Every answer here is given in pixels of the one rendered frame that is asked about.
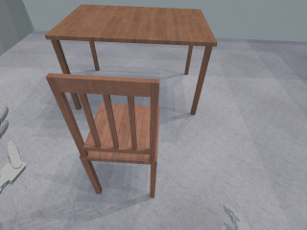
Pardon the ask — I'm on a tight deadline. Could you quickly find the right robot hand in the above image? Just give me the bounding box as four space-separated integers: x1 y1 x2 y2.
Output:
222 204 251 230

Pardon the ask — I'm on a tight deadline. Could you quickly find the left robot hand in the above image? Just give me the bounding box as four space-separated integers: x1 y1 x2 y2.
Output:
0 104 27 194

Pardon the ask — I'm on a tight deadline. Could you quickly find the chair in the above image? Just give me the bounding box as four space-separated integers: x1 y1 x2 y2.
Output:
45 73 160 198

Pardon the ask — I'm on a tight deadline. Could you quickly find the table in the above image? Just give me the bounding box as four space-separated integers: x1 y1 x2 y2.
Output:
45 4 218 115

